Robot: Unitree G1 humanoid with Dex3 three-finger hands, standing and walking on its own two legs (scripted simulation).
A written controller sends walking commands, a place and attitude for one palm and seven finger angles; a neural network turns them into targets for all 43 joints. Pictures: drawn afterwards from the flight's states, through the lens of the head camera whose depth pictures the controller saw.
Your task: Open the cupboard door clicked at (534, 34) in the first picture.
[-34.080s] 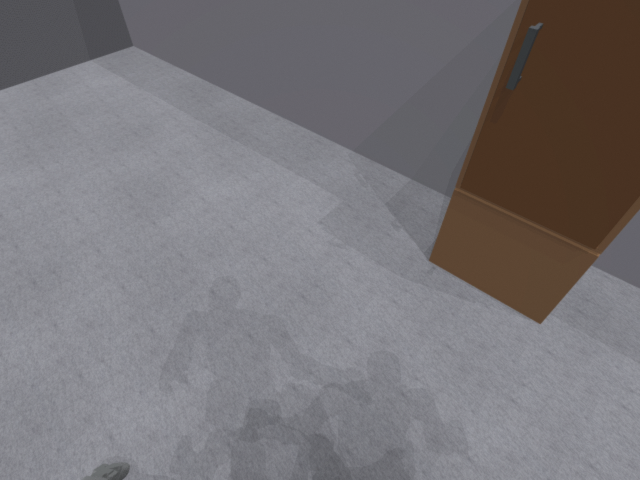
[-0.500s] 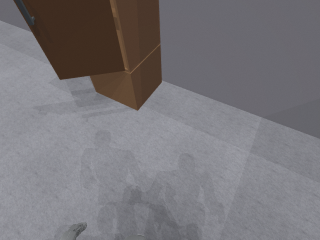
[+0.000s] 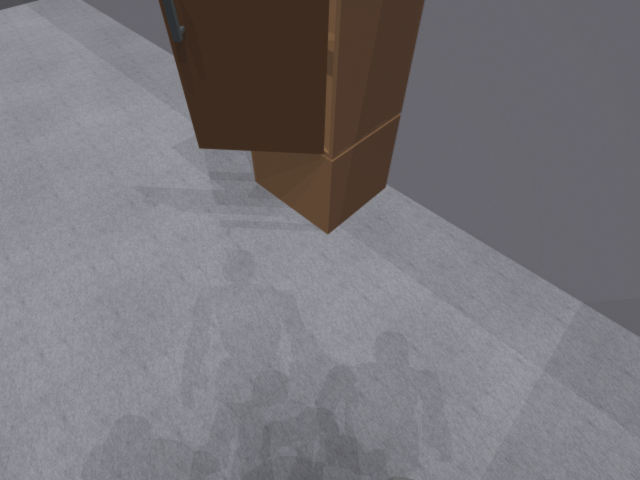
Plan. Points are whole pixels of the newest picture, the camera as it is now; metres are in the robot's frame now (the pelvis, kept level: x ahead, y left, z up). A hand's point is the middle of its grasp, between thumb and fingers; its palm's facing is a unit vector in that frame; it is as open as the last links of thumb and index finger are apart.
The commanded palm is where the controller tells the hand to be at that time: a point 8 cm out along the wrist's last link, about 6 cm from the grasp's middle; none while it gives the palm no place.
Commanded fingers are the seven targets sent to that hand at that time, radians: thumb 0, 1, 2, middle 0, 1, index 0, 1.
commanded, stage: take the last steps up to it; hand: left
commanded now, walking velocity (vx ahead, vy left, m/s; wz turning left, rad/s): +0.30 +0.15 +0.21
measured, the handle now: (172, 6) +1.07 +0.44 +0.10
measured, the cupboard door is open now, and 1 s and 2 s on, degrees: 41 41 41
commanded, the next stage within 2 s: come to a stop and stand still in 1.28 s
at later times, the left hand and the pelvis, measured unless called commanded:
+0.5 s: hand out of the picture +0.04 +0.19 -0.17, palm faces +0.24 -0.96 -0.14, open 7.4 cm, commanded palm none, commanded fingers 0.00 0.90 0.90 -0.20 -0.30 -0.20 -0.30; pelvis +0.13 +0.05 +0.00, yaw +8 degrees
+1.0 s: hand (157, 295) +0.42 +0.33 -0.15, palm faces +0.06 -0.98 -0.19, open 7.4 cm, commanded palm none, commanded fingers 0.00 0.90 0.90 -0.20 -0.30 -0.20 -0.30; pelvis +0.30 +0.14 +0.00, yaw +4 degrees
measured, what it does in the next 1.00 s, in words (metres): walks ahead: right foot, then left foot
